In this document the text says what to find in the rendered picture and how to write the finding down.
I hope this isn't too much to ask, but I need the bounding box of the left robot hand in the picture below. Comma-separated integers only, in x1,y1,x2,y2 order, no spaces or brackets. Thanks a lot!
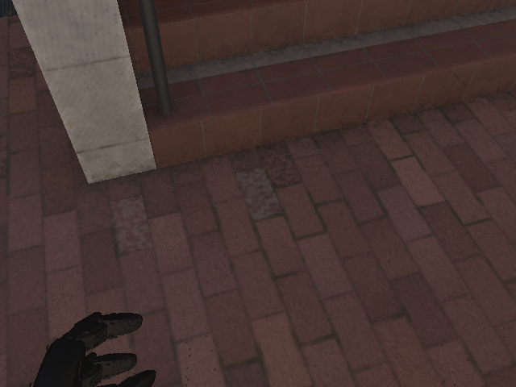
29,312,156,387

